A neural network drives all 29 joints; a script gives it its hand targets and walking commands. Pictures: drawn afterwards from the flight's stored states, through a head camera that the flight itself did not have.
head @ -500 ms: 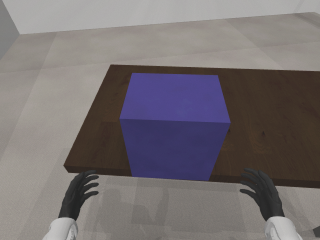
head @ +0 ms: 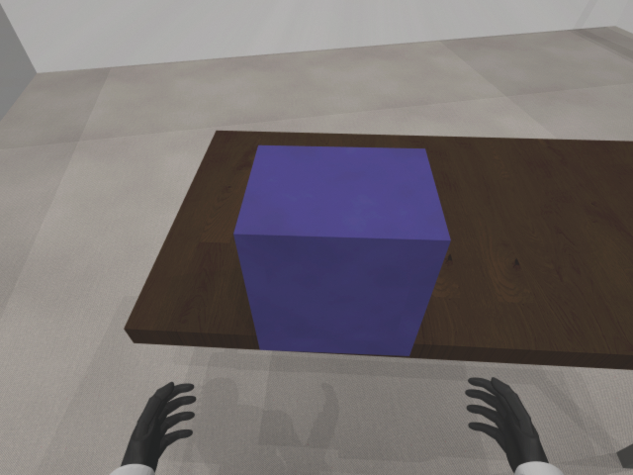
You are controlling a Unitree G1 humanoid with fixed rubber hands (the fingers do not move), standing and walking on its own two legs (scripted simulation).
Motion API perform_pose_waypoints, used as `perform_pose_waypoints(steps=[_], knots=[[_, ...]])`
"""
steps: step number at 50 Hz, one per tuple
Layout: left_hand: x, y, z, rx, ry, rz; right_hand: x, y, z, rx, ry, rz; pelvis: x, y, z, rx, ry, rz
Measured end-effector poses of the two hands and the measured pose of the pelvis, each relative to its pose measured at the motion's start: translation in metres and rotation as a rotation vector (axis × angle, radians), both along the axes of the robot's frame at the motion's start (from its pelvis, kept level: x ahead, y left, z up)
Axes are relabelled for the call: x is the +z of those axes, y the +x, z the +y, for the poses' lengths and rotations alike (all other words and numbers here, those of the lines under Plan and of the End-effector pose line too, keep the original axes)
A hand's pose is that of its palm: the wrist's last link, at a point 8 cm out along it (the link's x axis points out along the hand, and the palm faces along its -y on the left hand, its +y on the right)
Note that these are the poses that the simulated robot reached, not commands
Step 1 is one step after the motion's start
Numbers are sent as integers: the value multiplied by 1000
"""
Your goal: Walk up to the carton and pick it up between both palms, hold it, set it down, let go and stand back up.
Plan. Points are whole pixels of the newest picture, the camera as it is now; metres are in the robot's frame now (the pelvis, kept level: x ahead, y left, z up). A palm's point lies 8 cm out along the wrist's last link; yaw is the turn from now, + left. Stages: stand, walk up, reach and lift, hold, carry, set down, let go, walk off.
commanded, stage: set down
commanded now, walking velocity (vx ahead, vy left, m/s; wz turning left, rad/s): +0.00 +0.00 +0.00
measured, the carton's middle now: (337, 255) +0.42 +0.00 +0.05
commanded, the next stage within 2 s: let go in 0.54 s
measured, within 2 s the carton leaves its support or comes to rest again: neither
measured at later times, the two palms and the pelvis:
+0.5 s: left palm out of the picture +0.15 +0.23 -0.08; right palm out of the picture +0.15 -0.21 -0.08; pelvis +0.00 +0.00 +0.00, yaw +0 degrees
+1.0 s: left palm out of the picture +0.16 +0.22 -0.08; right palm out of the picture +0.14 -0.23 -0.08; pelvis -0.01 +0.00 +0.00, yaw +0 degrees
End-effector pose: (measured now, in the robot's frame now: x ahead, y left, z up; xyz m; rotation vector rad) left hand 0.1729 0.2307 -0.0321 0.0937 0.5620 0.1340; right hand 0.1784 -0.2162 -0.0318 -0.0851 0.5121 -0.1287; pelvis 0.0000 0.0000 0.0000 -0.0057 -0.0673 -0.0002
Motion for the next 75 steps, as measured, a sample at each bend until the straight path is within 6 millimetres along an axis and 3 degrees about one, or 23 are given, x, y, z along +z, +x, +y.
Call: perform_pose_waypoints(steps=[32, 43, 54, 58, 63, 66, 70, 75], knots=[[-53, -32, 3, -9, 50, 295, -54, -31, 0, 64, -57, 220, -3, -5, 0, 4, -1, -7], [-49, -15, -7, -35, 58, 260, -52, -32, -13, 56, -71, 198, -4, -5, -3, -1, 1, -11], [-52, -20, -10, -46, 59, 246, -53, -36, -19, 44, -87, 219, -7, -7, -4, -18, 3, 8], [-67, -42, 2, -87, 120, 286, -75, -58, -37, -44, -84, 350, -16, -12, -2, -55, 11, 45], [-84, -71, 13, -106, 157, 384, -101, -112, -52, -132, -75, 512, -25, -16, 3, -90, 5, 78], [-92, -82, 19, -117, 154, 443, -104, -147, -47, -171, -69, 590, -24, -18, 10, -114, 7, 88], [-98, -82, 19, -141, 125, 470, -100, -189, -33, -206, -75, 660, -20, -21, 16, -138, 15, 96], [-100, -80, 12, -172, 117, 470, -105, -217, -16, -237, -33, 694, -18, -27, 18, -162, 18, 95]])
